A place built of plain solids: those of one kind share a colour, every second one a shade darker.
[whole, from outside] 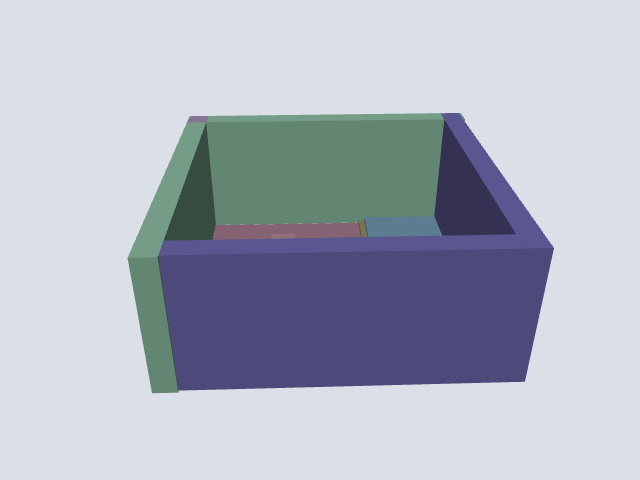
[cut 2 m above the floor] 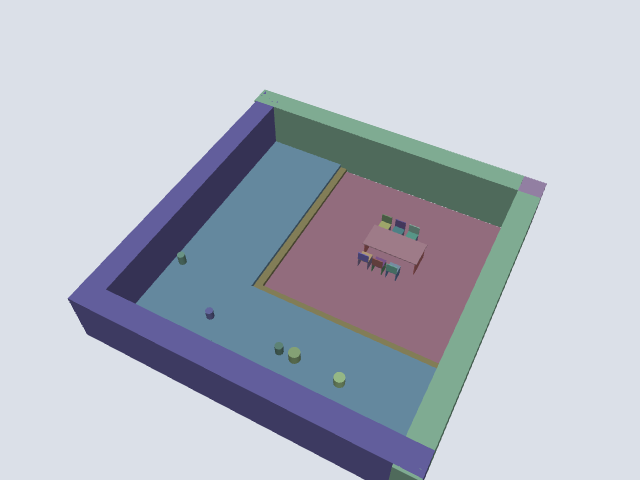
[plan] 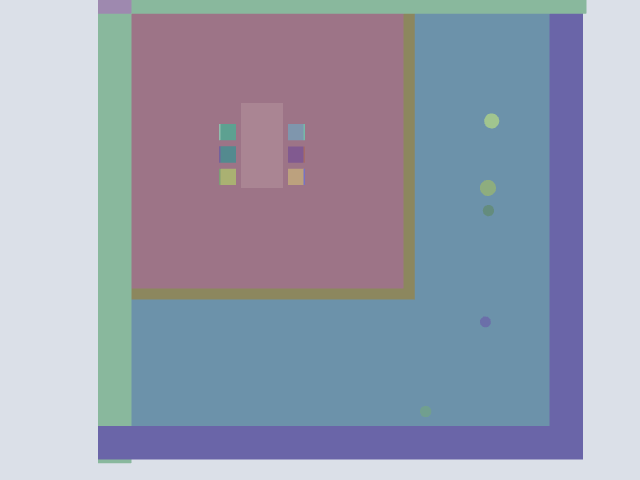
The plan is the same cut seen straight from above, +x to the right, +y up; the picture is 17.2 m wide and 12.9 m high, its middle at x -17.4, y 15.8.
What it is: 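A library with a sunk reading corner, one wing of it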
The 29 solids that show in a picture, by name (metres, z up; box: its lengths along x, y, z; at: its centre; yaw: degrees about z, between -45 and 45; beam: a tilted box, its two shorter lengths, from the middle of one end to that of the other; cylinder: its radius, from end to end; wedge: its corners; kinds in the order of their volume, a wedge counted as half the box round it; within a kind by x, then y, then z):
{
 "wall_wing_1": {"box": [13.04, 0.9, 5.49], "at": [-16.85, 10.35, 2.44]},
 "wall_wing_2": {"box": [0.9, 12.88, 5.49], "at": [-10.78, 16.34, 2.44]},
 "wall_1": {"box": [0.9, 12.08, 5.49], "at": [-22.92, 15.84, 2.44]},
 "wall_2": {"box": [12.23, 0.9, 5.49], "at": [-16.35, 22.33, 2.44]},
 "floor_main_1": {"box": [11.23, 3.4, 0.8], "at": [-16.85, 12.5, -0.4]},
 "floor_main_2": {"box": [3.62, 11.08, 0.8], "at": [-13.04, 16.34, -0.4]},
 "floor_pit_1": {"box": [7.61, 7.68, 0.5], "at": [-18.66, 18.04, -0.55]},
 "wall_corner_1": {"box": [0.9, 0.9, 5.49], "at": [-22.92, 22.33, 2.44]},
 "step_pit_1": {"box": [7.31, 0.3, 0.65], "at": [-18.81, 14.35, -0.47]},
 "step_pit_2": {"box": [0.3, 7.68, 0.65], "at": [-15.0, 18.04, -0.47]},
 "zclutw_stool_1": {"cylinder": 0.22, "from": [-12.89, 17.2, -0.05], "to": [-12.89, 17.2, 0.42]},
 "zclutw_stool_2": {"cylinder": 0.2, "from": [-12.79, 19.0, -0.05], "to": [-12.79, 19.0, 0.39]},
 "table_top_1": {"box": [1.13, 2.29, 0.04], "at": [-18.96, 18.34, 0.43]},
 "zclut_bin_1": {"cylinder": 0.15, "from": [-14.56, 11.19, -0.05], "to": [-14.56, 11.19, 0.46]},
 "zclut_bin_2": {"cylinder": 0.15, "from": [-12.87, 16.59, -0.05], "to": [-12.87, 16.59, 0.4]},
 "zclutw_bin_1": {"cylinder": 0.15, "from": [-12.96, 13.6, -0.05], "to": [-12.96, 13.6, 0.38]},
 "table_end_1": {"box": [1.01, 0.04, 0.71], "at": [-18.96, 19.41, 0.06]},
 "table_chair0n_seat_1": {"box": [0.44, 0.44, 0.05], "at": [-19.87, 17.5, 0.14]},
 "table_chair0s_seat_1": {"box": [0.44, 0.44, 0.05], "at": [-18.04, 17.5, 0.14]},
 "table_chair1n_seat_1": {"box": [0.44, 0.44, 0.05], "at": [-19.87, 18.1, 0.14]},
 "table_chair1s_seat_1": {"box": [0.44, 0.44, 0.05], "at": [-18.04, 18.1, 0.14]},
 "table_chair2n_seat_1": {"box": [0.44, 0.44, 0.05], "at": [-19.87, 18.7, 0.14]},
 "table_chair2s_seat_1": {"box": [0.44, 0.44, 0.05], "at": [-18.04, 18.7, 0.14]},
 "table_chair0n_back_1": {"box": [0.04, 0.44, 0.39], "at": [-20.09, 17.5, 0.36]},
 "table_chair0s_back_1": {"box": [0.04, 0.44, 0.39], "at": [-17.82, 17.5, 0.36]},
 "table_chair1n_back_1": {"box": [0.04, 0.44, 0.39], "at": [-20.09, 18.1, 0.36]},
 "table_chair1s_back_1": {"box": [0.04, 0.44, 0.39], "at": [-17.82, 18.1, 0.36]},
 "table_chair2n_back_1": {"box": [0.04, 0.44, 0.39], "at": [-20.09, 18.7, 0.36]},
 "table_chair2s_back_1": {"box": [0.04, 0.44, 0.39], "at": [-17.82, 18.7, 0.36]}
}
